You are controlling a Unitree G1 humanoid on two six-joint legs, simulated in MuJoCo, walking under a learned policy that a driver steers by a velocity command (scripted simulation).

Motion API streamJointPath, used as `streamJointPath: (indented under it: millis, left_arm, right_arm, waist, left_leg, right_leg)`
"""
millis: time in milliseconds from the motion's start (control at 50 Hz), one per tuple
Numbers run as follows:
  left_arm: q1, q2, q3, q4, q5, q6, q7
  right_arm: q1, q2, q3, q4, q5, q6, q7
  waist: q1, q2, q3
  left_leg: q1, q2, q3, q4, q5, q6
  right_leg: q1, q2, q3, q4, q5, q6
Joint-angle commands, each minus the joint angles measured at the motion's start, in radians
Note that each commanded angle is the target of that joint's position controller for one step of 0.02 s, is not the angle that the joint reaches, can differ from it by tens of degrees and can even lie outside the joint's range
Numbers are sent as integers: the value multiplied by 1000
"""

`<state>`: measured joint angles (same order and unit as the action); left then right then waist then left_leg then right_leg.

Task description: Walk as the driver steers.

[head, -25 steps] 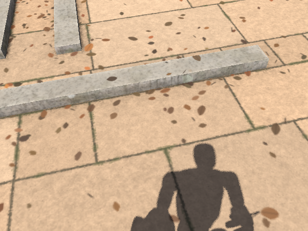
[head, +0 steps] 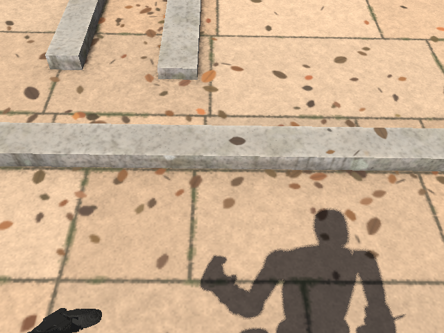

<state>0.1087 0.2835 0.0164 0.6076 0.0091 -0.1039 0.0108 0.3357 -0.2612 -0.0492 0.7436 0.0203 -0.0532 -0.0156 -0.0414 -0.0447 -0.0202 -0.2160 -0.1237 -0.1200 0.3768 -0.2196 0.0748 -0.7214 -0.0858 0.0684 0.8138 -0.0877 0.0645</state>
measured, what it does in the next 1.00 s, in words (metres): walks ahead, turning right: right foot, then left foot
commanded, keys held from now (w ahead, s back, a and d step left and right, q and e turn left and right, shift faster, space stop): w+q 0.06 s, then w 0.02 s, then w+e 0.78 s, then no key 0.14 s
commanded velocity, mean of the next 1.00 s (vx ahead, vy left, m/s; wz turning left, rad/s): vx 0.48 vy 0.00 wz -0.22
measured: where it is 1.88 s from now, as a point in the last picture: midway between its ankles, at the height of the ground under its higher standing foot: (244, 273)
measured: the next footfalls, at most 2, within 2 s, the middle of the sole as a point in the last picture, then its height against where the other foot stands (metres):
right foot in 0.14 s outside the picture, level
left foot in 0.64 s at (187, 329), level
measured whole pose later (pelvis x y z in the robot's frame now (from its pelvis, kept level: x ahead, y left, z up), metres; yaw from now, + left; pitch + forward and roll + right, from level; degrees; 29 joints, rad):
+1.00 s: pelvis +0.51 -0.04 +0.00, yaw -17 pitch +2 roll +2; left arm 0.10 0.29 0.06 0.67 -0.01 -0.02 -0.05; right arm 0.39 -0.28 -0.06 0.84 0.01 -0.07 -0.02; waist -0.08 -0.04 0.04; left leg -0.02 0.00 0.12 0.28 -0.29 0.00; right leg -0.61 -0.03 0.03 0.71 -0.10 -0.02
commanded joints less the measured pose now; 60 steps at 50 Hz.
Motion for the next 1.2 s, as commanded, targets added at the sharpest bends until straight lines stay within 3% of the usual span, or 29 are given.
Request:
streamJointPath:
  millis: [20, 60, 140, 160, 180, 200, 220, 260, 320, 420, 580, 600, 620, 640, 660, 680, 700, 720, 760, 920, 940, 1020, 1060, 1080, 1100, 1120, 1140, 1160, 1200]
  left_arm:
    - [-74, 68, 16, -64, -18, -9, 0]
    - [-81, 104, 33, -67, -19, -11, -2]
    - [69, 130, 64, -19, -5, -16, -15]
    - [186, 171, 77, -12, 11, -20, -14]
    - [277, 268, 106, 30, 18, -6, -18]
    - [307, 192, 91, 34, -11, -3, -32]
    - [255, 138, 76, 23, -20, 1, -31]
    - [194, 124, 69, 14, -6, 13, -32]
    - [178, 90, 58, 27, -7, 14, -23]
    - [237, 148, 80, 68, -30, 30, 5]
    - [296, 150, 90, 98, -41, 59, 13]
    - [312, 184, 103, 115, 34, 61, -10]
    - [337, 144, 99, 120, 29, 56, -16]
    - [314, 102, 87, 103, 14, 46, -22]
    - [366, 31, 73, 65, -21, 43, -20]
    - [366, 92, 78, 69, 11, 55, -13]
    - [310, 120, 84, 90, 24, 65, -15]
    - [253, 106, 81, 86, 28, 66, -28]
    - [215, 91, 82, 83, 34, 83, -50]
    - [45, 19, 43, 28, 29, 94, -87]
    - [-1, 5, 38, -2, -50, 71, -62]
    - [-27, 56, 45, -30, -16, 51, -55]
    - [94, 100, 69, 2, -7, 52, -48]
    - [161, 154, 89, 15, -4, 58, -34]
    - [235, 250, 103, 6, 22, 71, -14]
    - [231, 191, 73, 0, 15, 76, -13]
    - [197, 146, 65, -6, 3, 83, -22]
    - [118, 119, 55, -3, -7, 82, -26]
    - [1, 85, 43, -1, -4, 76, -27]
  right_arm:
    - [-26, -193, -53, -66, 15, -15, -8]
    - [-8, -181, -52, -58, 22, -9, -6]
    - [7, -130, -37, -58, -8, 6, 4]
    - [13, -82, -20, -78, -20, 3, 7]
    - [164, -37, -4, -79, -3, -9, 5]
    - [142, -105, -10, -75, -8, -18, 6]
    - [23, -161, -26, -92, -1, -23, 10]
    - [-135, -137, -20, -140, -29, -37, 6]
    - [-120, -97, -15, -137, -37, -45, 4]
    - [-266, -51, 9, -149, -34, -51, 15]
    - [-369, -111, -18, -151, -6, -76, 37]
    - [-287, -84, -1, -121, -80, -46, 35]
    - [-223, -94, -8, -116, -92, -44, 24]
    - [-91, -158, -24, -110, -96, -49, 7]
    - [17, -281, -53, -98, -104, -36, -6]
    - [28, -272, -62, -72, -80, -20, -4]
    - [-13, -181, -40, -83, -69, -18, 0]
    - [-50, -131, -25, -78, -63, -19, 4]
    - [-78, -86, -9, -62, -59, -24, 1]
    - [-30, -110, -19, 8, -40, -48, 16]
    - [-89, -177, -42, -11, 2, -44, 0]
    - [-50, -223, -56, 32, 12, -26, -12]
    - [-50, -214, -53, 41, 19, -22, -11]
    - [-17, -185, -42, 43, 5, -26, -7]
    - [47, -117, -13, 15, -41, -37, 3]
    - [149, -90, 12, 55, -35, -34, 19]
    - [91, -183, -18, 69, -4, -19, 24]
    - [1, -172, -16, 41, 11, -6, 19]
    - [-37, -148, -17, 46, -13, 28, -11]
  waist:
    - [-2, 117, 9]
    - [-4, 116, -3]
    - [51, 143, -61]
    - [102, 59, -163]
    - [53, -283, -271]
    - [82, -256, -235]
    - [100, -119, -110]
    - [95, 11, 0]
    - [46, -47, -4]
    - [84, -32, 8]
    - [95, -69, 20]
    - [80, -81, 2]
    - [55, -52, -17]
    - [-23, 51, -107]
    - [-37, 287, -234]
    - [-25, 325, -208]
    - [-21, 172, -99]
    - [-11, 116, -31]
    - [20, 186, 24]
    - [35, 166, 68]
    - [19, 166, 65]
    - [31, 136, 8]
    - [98, 111, -58]
    - [123, 65, -103]
    - [112, -159, -237]
    - [91, -220, -452]
    - [117, -82, -400]
    - [93, -51, -254]
    - [32, -10, -119]
  left_leg:
    - [-133, 209, -167, -130, 100, 167]
    - [-45, 241, -240, -59, 50, 143]
    - [35, 220, -216, 151, 205, 88]
    - [-30, 163, -153, 398, 165, 51]
    - [-344, 22, -5, 750, -106, -37]
    - [-521, 50, -24, 878, -312, -50]
    - [-584, 109, -31, 931, -222, -45]
    - [-566, 162, 14, 859, -108, -41]
    - [-466, 194, 27, 690, -52, -63]
    - [-382, 159, 51, 347, 119, -123]
    - [-173, 108, 24, 80, 182, -93]
    - [-95, 81, 119, 107, 88, -89]
    - [38, 108, 76, 77, 46, -63]
    - [215, 269, -86, 34, -78, -16]
    - [492, 507, -438, -33, -229, 87]
    - [449, 575, -640, -92, -295, 139]
    - [352, 523, -509, -95, -282, 121]
    - [256, 470, -370, -110, -172, 99]
    - [161, 383, -172, -149, 33, 60]
    - [85, 342, 137, -167, 518, 65]
    - [103, 344, 131, -160, 553, 76]
    - [156, 369, 145, -65, 670, 57]
    - [132, 316, 181, 110, 745, 17]
    - [40, 266, 219, 265, 636, -27]
    - [-259, 172, 251, 619, 53, -99]
    - [-332, 114, 99, 841, -494, -129]
    - [-336, 162, 31, 885, -459, -131]
    - [-398, 191, 60, 858, -413, -129]
    - [-312, 231, 64, 719, -303, -143]
  right_leg:
    - [213, 59, -23, -198, 146, 20]
    - [230, 60, 15, -263, 136, 6]
    - [434, 77, -52, -313, 25, -83]
    - [631, -46, 91, -323, -14, -146]
    - [939, -231, 553, -446, -229, -326]
    - [972, -271, 794, -558, -464, -367]
    - [880, -248, 688, -562, -494, -335]
    - [687, -164, 479, -565, -269, -312]
    - [597, -78, 351, -601, -86, -298]
    - [539, -46, 242, -612, 41, -304]
    - [570, -61, 357, -500, -59, -258]
    - [544, -11, 302, -428, 42, -220]
    - [486, 31, 292, -324, 85, -191]
    - [401, 80, 227, -113, 11, -158]
    - [138, 212, 65, 158, -338, -115]
    - [-6, 173, 17, 295, -490, -121]
    - [-14, 118, 51, 346, -405, -129]
    - [12, 92, 39, 328, -333, -124]
    - [59, 58, 17, 270, -276, -109]
    - [131, 54, -53, 1, -37, -78]
    - [124, 38, -30, -60, -4, -78]
    - [264, 74, -61, -221, 36, -106]
    - [478, 131, -96, -333, 130, -153]
    - [645, 104, -64, -350, 323, -181]
    - [984, -172, 238, -250, 822, -316]
    - [1075, -358, 485, -308, 872, -475]
    - [951, -285, 398, -349, 697, -438]
    - [839, -227, 297, -374, 559, -386]
    - [562, -149, 193, -453, 380, -315]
